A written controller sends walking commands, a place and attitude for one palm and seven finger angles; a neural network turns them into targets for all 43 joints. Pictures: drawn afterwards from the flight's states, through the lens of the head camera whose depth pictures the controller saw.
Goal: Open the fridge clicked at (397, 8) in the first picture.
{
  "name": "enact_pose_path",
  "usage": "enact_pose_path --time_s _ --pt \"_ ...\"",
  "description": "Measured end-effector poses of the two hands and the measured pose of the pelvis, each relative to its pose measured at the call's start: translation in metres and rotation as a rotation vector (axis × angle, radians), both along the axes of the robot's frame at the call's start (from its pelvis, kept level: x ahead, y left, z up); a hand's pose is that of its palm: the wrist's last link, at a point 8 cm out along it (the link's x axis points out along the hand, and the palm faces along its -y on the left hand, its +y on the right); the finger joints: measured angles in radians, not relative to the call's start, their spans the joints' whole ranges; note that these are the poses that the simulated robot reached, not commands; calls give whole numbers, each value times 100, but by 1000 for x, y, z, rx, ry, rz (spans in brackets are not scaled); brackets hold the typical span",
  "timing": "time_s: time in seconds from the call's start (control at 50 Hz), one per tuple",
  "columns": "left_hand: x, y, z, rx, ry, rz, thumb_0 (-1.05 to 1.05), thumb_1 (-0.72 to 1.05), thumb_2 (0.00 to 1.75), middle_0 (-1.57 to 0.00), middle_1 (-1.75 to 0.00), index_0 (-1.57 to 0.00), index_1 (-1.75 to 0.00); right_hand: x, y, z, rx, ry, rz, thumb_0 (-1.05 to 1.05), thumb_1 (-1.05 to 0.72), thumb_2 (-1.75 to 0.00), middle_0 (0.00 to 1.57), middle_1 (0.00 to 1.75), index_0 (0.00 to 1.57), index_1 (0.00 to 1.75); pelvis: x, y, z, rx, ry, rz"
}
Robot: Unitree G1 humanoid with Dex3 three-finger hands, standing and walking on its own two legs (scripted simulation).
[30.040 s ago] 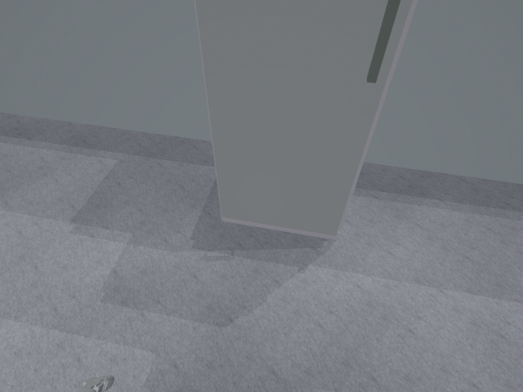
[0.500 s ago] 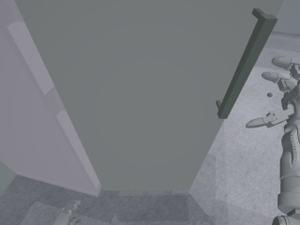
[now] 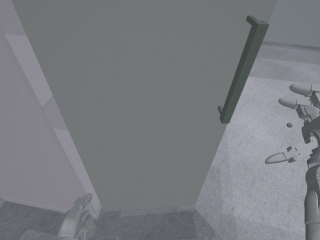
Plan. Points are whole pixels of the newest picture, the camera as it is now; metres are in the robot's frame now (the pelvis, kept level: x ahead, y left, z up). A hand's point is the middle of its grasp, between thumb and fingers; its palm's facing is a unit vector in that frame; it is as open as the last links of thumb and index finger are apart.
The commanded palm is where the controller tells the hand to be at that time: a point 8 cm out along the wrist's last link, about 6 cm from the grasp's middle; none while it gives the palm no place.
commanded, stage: slip the hand off the handle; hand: right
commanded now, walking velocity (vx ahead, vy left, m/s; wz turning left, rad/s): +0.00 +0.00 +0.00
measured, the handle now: (235, 76) +0.45 -0.18 +0.22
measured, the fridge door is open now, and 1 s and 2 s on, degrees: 75 75 75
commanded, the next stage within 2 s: draw the hand back to the body in 0.18 s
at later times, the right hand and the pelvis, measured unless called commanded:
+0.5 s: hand (289, 142) +0.27 -0.25 +0.18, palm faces +0.03 +1.00 -0.06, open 14.7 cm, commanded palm +0.23 -0.30 +0.20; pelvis +0.01 +0.00 +0.01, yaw -1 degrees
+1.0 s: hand (316, 164) +0.22 -0.28 +0.18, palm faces +0.43 +0.87 -0.24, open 13.6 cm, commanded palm +0.18 -0.30 +0.19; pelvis +0.00 -0.01 +0.01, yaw -1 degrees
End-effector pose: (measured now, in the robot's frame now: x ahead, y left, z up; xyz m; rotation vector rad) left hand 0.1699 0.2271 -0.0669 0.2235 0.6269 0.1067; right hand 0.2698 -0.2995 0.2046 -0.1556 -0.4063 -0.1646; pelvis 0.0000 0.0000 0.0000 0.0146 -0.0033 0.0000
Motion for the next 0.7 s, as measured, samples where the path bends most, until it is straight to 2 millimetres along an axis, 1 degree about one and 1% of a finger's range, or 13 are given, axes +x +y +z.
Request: enact_pose_path --time_s 0.14,0.24,0.32,0.36,0.46,0.52,0.58,0.62,0.66,0.7 --pt "10 0 5 8 -30 -17 1 91 90 -21 -30 -20 -30 -13 -6 -9 17 35 4 -1 56 -20 26 116 26 115 0 4 0 0 -4 -4" --pt "11 0 5 12 -37 -29 1 91 90 -21 -30 -20 -30 -28 -5 -4 4 -2 3 -1 56 -20 26 116 26 115 4 4 0 1 -11 -5" --pt "11 -1 2 14 -27 -35 1 91 90 -21 -30 -20 -30 -31 -6 -2 0 -6 9 -1 56 -20 26 116 26 115 5 4 -1 1 -15 -10" --pt "10 -2 0 7 -22 -25 1 91 90 -21 -30 -20 -30 -27 -7 -6 33 56 34 -1 56 -20 26 116 26 115 5 3 0 2 -18 -14" --pt "15 -5 4 -15 -51 -1 1 91 90 -21 -30 -20 -30 -18 -7 -20 90 295 100 -1 56 -20 25 116 25 115 9 0 4 1 -27 -13" --pt "22 -9 10 -33 -93 -6 2 91 90 -20 -30 -20 -30 -19 -2 -17 89 363 136 -1 55 -20 25 116 25 115 12 -2 6 -1 -33 -11" --pt "30 -14 19 -46 -138 -21 2 91 90 -20 -30 -20 -30 -28 0 -6 84 320 148 -1 55 -20 25 115 25 115 16 -2 7 -2 -38 -5" --pt "35 -16 24 -51 -160 -35 2 91 90 -20 -30 -20 -30 -35 -4 0 91 280 138 -1 55 -20 25 115 25 115 17 -2 7 -2 -42 -3" --pt "40 -18 28 -52 -172 -50 1 91 90 -20 -30 -20 -30 -43 -9 1 110 264 117 -1 55 -20 26 115 25 115 18 -2 7 -2 -47 -5" --pt "43 -19 31 -48 -177 -62 1 91 90 -20 -30 -20 -30 -50 -14 -6 133 286 91 -1 55 -20 25 115 25 115 17 -2 7 -1 -53 -8"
